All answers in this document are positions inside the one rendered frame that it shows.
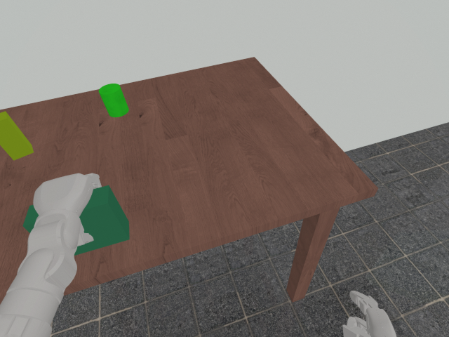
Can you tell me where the left robot hand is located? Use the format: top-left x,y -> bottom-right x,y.
33,173 -> 102,246

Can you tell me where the left robot forearm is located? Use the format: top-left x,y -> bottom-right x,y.
0,209 -> 81,337

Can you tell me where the table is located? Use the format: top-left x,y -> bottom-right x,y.
0,57 -> 378,304

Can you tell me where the sponge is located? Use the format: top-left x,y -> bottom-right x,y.
23,185 -> 130,255

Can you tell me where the right robot hand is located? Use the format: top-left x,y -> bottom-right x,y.
342,291 -> 396,337

